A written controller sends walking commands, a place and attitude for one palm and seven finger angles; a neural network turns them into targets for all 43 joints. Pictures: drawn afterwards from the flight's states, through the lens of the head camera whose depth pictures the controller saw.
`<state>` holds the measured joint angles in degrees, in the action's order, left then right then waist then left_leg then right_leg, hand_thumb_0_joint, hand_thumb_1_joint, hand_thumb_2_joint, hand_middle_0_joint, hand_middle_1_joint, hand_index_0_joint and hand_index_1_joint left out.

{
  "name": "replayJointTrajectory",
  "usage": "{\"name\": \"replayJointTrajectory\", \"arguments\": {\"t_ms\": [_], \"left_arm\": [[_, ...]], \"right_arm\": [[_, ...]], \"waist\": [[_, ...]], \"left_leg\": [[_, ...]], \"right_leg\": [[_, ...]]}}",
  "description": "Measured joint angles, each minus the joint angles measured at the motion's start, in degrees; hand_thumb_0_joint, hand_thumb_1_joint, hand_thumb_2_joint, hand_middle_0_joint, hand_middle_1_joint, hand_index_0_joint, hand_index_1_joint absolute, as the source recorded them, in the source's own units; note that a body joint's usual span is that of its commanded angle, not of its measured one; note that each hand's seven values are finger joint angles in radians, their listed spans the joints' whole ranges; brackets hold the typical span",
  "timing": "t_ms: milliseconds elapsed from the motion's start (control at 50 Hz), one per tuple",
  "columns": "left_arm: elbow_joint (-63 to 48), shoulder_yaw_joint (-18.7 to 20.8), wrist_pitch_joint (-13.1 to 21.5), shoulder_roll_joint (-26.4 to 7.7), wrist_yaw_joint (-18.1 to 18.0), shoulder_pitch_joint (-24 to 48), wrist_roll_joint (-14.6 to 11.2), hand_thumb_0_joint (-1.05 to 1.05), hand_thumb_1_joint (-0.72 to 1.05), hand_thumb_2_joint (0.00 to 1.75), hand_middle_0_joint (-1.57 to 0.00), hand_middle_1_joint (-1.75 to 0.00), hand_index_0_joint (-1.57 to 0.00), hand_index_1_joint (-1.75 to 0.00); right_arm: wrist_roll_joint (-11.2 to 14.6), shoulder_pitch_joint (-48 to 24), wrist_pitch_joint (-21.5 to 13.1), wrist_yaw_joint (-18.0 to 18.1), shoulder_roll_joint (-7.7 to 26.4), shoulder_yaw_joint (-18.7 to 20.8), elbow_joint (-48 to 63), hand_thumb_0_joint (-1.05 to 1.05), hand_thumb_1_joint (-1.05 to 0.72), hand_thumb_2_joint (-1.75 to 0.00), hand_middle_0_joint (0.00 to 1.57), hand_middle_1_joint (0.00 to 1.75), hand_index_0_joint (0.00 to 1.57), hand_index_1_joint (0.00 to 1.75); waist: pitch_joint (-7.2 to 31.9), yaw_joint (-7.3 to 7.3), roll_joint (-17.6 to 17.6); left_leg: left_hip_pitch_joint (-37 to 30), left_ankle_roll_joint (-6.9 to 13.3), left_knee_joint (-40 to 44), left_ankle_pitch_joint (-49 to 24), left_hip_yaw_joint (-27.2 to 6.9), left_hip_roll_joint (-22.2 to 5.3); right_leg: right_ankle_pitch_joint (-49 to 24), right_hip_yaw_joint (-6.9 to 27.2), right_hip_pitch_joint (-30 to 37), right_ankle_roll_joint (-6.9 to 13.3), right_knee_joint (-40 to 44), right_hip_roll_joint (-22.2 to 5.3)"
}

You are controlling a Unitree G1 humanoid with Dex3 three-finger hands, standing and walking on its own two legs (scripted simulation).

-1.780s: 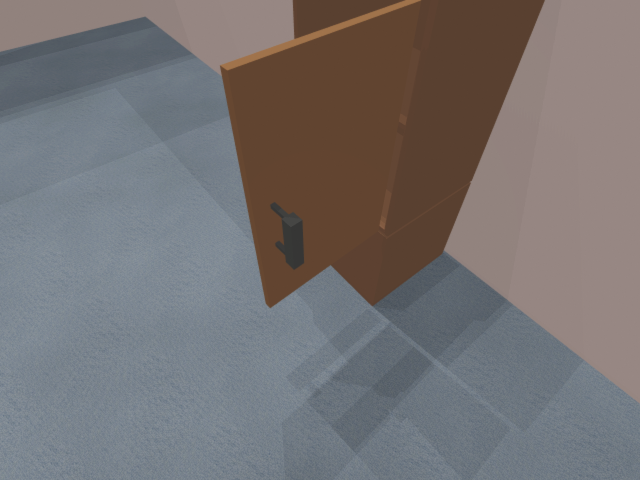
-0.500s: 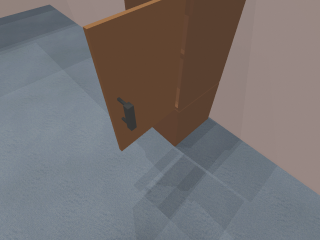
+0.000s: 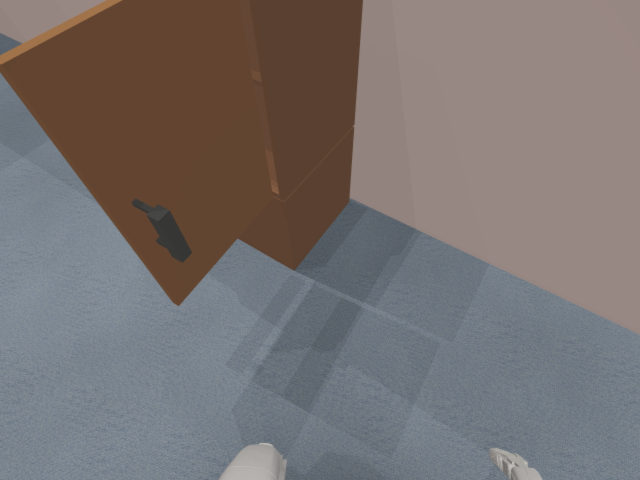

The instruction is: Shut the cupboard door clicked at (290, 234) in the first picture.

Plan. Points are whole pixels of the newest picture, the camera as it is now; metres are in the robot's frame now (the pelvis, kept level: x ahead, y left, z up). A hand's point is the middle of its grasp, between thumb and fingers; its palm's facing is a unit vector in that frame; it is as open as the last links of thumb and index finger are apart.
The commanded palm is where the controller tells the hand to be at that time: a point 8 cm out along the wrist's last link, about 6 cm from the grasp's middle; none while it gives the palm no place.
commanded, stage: walk to a spot facing it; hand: left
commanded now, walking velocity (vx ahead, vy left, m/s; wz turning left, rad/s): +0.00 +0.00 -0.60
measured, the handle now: (161, 230) +0.48 +0.34 -0.08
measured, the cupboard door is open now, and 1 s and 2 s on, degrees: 93 93 93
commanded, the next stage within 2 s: none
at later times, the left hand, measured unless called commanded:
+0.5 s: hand (200, 452) +0.16 +0.20 -0.17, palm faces -0.29 -0.91 -0.28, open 7.4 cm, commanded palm none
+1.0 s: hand (286, 391) +0.25 +0.09 -0.16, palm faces -0.60 -0.79 -0.14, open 7.4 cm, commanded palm none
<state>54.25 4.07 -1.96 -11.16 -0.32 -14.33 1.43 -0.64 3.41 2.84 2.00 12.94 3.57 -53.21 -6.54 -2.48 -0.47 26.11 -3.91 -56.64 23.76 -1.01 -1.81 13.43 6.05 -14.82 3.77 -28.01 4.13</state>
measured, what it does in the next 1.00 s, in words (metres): steps on the spot, turning right: left foot, then right foot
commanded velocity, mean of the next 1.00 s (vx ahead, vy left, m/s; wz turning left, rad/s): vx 0.12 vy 0.00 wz -0.60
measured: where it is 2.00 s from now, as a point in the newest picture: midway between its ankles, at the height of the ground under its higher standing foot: (447, 439)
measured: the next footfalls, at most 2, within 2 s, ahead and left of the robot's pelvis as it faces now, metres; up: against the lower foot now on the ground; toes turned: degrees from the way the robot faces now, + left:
left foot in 0.18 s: +0.06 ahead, +0.16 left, +0.00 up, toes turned -7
right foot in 0.48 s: +0.00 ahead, -0.13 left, +0.00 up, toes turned -21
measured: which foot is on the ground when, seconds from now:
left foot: up 0.00-0.16, down 0.18-0.48, up 0.50-0.74, down 0.76-1.00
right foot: down 0.00-0.16, up 0.18-0.46, down 0.48-0.76, up 0.78-1.00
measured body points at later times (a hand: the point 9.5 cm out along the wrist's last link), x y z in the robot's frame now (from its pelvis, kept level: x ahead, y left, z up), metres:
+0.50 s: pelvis -0.01 +0.01 -0.02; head +0.05 -0.01 +0.42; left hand +0.17 +0.25 -0.15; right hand -0.03 -0.26 -0.16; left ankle +0.02 +0.17 -0.73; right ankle -0.03 -0.11 -0.75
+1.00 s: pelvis +0.05 +0.00 +0.01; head +0.10 -0.01 +0.45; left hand +0.28 +0.13 -0.15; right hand -0.12 -0.18 -0.13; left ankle +0.06 +0.12 -0.74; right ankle -0.02 -0.14 -0.67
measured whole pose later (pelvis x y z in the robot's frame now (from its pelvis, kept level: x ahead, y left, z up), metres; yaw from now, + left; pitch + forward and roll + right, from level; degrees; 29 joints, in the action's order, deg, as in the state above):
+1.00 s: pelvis +0.05 +0.00 +0.01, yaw -37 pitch +2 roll -2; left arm 51.6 4.6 -3.2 -13.2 3.9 -7.6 1.9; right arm -2.1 22.8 -2.4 1.6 10.3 0.7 -55.1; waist -3.7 1.2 -1.3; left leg 6.4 -0.7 -22.0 16.8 12.0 -6.6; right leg 15.9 -3.1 -32.0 -1.6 -57.0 -3.3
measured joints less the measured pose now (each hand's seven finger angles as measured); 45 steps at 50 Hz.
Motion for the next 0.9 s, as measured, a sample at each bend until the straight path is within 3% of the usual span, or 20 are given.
{"name": "replayJointTrajectory", "arguments": {"t_ms": [100,160,180,220,260,300,380,460,480,540,600,660,740,760,800,860,900], "left_arm": [[-0.81,0.37,-0.45,-0.72,0.25,-0.16,0.17,0.00,0.90,0.90,-0.20,-0.30,-0.20,-0.30],[-1.15,0.62,-1.02,-1.42,0.27,-0.39,-0.11,0.00,0.90,0.90,-0.20,-0.30,-0.20,-0.30],[-1.33,0.63,-1.32,-1.48,0.43,-0.29,-0.34,0.00,0.90,0.90,-0.20,-0.30,-0.20,-0.30],[-1.50,1.03,-1.84,-2.82,0.96,1.27,-0.18,0.00,0.90,0.90,-0.20,-0.30,-0.20,-0.30],[-1.91,1.58,-1.96,-4.02,1.42,2.47,0.09,0.00,0.90,0.90,-0.20,-0.30,-0.20,-0.30],[-2.54,1.87,-2.04,-4.69,1.88,3.43,-0.03,0.00,0.91,0.90,-0.20,-0.30,-0.20,-0.30],[-3.51,1.41,-2.03,-4.85,2.51,4.58,-0.23,0.00,0.91,0.90,-0.20,-0.30,-0.19,-0.30],[-3.89,0.65,-1.41,-4.79,2.94,5.29,-0.36,0.00,0.91,0.90,-0.20,-0.30,-0.19,-0.30],[-4.35,0.43,-0.89,-5.26,2.97,5.03,-0.23,0.00,0.91,0.90,-0.20,-0.30,-0.19,-0.30],[-3.94,-0.14,-0.23,-3.81,1.84,6.20,-0.13,0.00,0.91,0.90,-0.20,-0.30,-0.19,-0.30],[-3.99,-0.38,-0.81,-2.79,0.94,6.13,0.08,0.00,0.91,0.90,-0.20,-0.30,-0.20,-0.30],[-3.77,-0.61,-1.15,-2.40,0.76,5.82,0.23,0.00,0.90,0.90,-0.20,-0.30,-0.20,-0.30],[-3.32,-0.60,-1.65,-2.21,1.25,4.97,0.02,0.00,0.90,0.90,-0.20,-0.30,-0.20,-0.30],[-3.31,-0.54,-1.95,-2.05,1.43,4.54,-0.10,0.00,0.90,0.90,-0.20,-0.30,-0.20,-0.30],[-2.82,-0.13,-2.72,-2.10,1.96,4.72,-0.14,0.00,0.90,0.90,-0.20,-0.30,-0.20,-0.30],[-2.48,0.58,-2.35,-2.45,3.28,5.25,0.48,0.00,0.91,0.90,-0.20,-0.30,-0.20,-0.30],[-2.71,0.79,-1.80,-2.47,3.83,5.50,0.55,0.00,0.91,0.90,-0.20,-0.30,-0.20,-0.30]], "right_arm": [[0.48,-1.15,-0.63,0.09,-0.68,-0.48,1.56,0.01,-0.91,-0.90,0.20,0.30,0.20,0.30],[0.59,-0.36,-1.69,0.12,-0.87,-1.10,2.61,0.01,-0.91,-0.90,0.20,0.30,0.20,0.30],[0.29,0.40,-2.32,0.18,-0.49,-1.26,3.16,0.01,-0.91,-0.90,0.20,0.30,0.20,0.30],[-0.51,1.45,-2.67,0.43,-1.12,-1.74,3.22,0.00,-0.91,-0.90,0.20,0.30,0.21,0.30],[-1.05,3.17,-2.48,0.41,-1.64,-2.51,3.13,0.00,-0.91,-0.90,0.20,0.30,0.21,0.30],[-1.29,4.74,-2.11,0.40,-1.76,-2.86,2.88,0.00,-0.91,-0.90,0.20,0.30,0.21,0.30],[-1.43,6.87,-1.77,0.16,-0.97,-2.54,2.27,0.01,-0.90,-0.90,0.20,0.30,0.21,0.30],[-1.12,8.83,-1.27,-0.43,0.73,-1.67,2.03,0.01,-0.90,-0.90,0.20,0.30,0.21,0.30],[-0.86,9.63,-1.05,-0.60,1.06,-1.45,2.12,0.01,-0.90,-0.90,0.20,0.30,0.21,0.30],[-0.28,8.58,0.62,-0.33,3.33,-0.54,0.65,0.01,-0.91,-0.90,0.20,0.30,0.21,0.30],[-0.15,7.72,1.12,-0.23,3.82,-0.11,-0.16,0.01,-0.91,-0.90,0.20,0.30,0.21,0.30],[-0.05,7.53,0.49,-0.40,3.13,-0.13,0.50,0.01,-0.91,-0.90,0.20,0.30,0.20,0.30],[-0.22,8.69,-1.00,-0.71,1.77,-0.73,1.66,0.01,-0.91,-0.90,0.20,0.30,0.20,0.30],[-0.48,9.58,-1.74,-0.74,1.70,-0.99,2.06,0.01,-0.91,-0.90,0.20,0.30,0.20,0.30],[-1.28,11.01,-3.09,-0.47,0.78,-1.62,1.98,0.01,-0.91,-0.90,0.20,0.30,0.20,0.30],[-1.62,14.10,-3.84,-0.45,-0.74,-2.61,1.11,0.00,-0.91,-0.90,0.20,0.30,0.20,0.30],[-1.55,16.01,-4.21,-0.34,-1.51,-2.97,0.14,0.00,-0.91,-0.90,0.20,0.30,0.21,0.30]], "waist": [[0.74,-0.89,-1.41],[1.94,-0.61,-1.69],[2.50,-0.08,-0.65],[1.60,-0.14,-1.83],[1.16,-0.33,-2.41],[0.74,-0.37,-2.09],[-0.22,0.30,0.03],[-0.54,1.67,1.85],[0.02,1.93,1.16],[-1.37,2.59,3.02],[-1.54,2.74,2.19],[-1.01,2.81,0.50],[0.89,3.01,-0.94],[1.93,3.24,-0.56],[2.52,3.72,-0.78],[3.03,3.69,-1.25],[3.32,3.32,-1.28]], "left_leg": [[-3.54,0.57,10.61,0.32,-0.40,1.19],[-8.71,1.59,23.38,-4.42,-0.32,1.31],[-9.47,2.72,26.51,-8.35,-0.82,0.23],[-9.10,3.06,24.73,-8.82,0.43,0.02],[-9.89,2.72,25.17,-7.91,1.55,-0.95],[-10.99,2.34,26.64,-8.13,2.50,-2.20],[-12.48,1.62,27.47,-8.19,5.05,-5.10],[-11.54,0.10,22.71,-5.13,7.77,-7.66],[-10.13,0.01,19.67,-3.72,8.66,-7.54],[-4.11,0.28,3.65,6.05,4.32,-5.96],[-0.64,0.10,-3.42,5.06,3.59,-3.57],[-1.34,-0.04,2.21,3.33,4.21,-1.81],[-6.82,0.54,16.75,0.05,5.01,-0.13],[-8.41,1.59,21.40,-0.07,4.66,-0.38],[-8.38,4.13,21.13,-3.55,5.42,-1.11],[-11.71,4.77,25.34,-5.57,7.22,-2.43],[-14.43,4.27,29.41,-6.81,8.69,-3.18]], "right_leg": [[-0.21,3.28,-0.76,-0.98,-0.57,0.75],[0.99,4.95,-2.62,-2.16,-3.38,1.91],[4.26,4.18,-4.17,-2.64,-6.21,2.75],[12.75,1.60,-8.22,-4.17,-17.49,1.66],[14.94,-1.29,-12.01,-5.52,-28.61,0.46],[14.26,-3.76,-13.81,-6.55,-33.83,-1.31],[13.10,-7.51,-11.12,-6.98,-25.48,-4.32],[6.64,-9.62,-4.37,-5.49,-10.18,-5.03],[1.60,-8.88,-2.62,-4.25,-5.86,-5.82],[3.55,-7.66,-4.26,-3.32,-9.15,-4.53],[3.63,-5.46,-3.86,-3.59,-7.54,-4.06],[2.07,-3.08,-3.60,-3.76,-5.58,-3.77],[2.37,-0.53,-4.17,-4.19,-5.90,-2.69],[5.23,-0.41,-5.29,-3.97,-7.90,-1.91],[13.16,-1.61,-8.54,-3.83,-16.86,-1.41],[10.63,-4.84,-13.80,-4.21,-31.27,-2.60],[6.54,-6.50,-16.09,-4.85,-35.38,-4.19]]}}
